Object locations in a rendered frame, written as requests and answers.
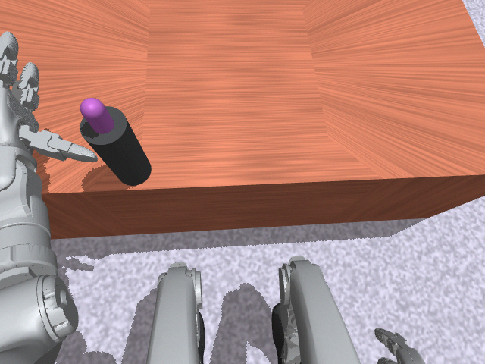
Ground left robot arm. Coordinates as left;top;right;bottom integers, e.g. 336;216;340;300
0;146;79;364

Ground right robot hand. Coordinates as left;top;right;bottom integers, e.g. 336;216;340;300
374;328;426;364

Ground bottle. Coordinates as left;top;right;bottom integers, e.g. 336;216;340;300
80;98;152;186

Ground left robot hand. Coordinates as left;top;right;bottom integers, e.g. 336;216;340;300
0;31;98;162

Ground right robot foot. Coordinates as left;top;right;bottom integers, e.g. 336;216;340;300
272;303;301;364

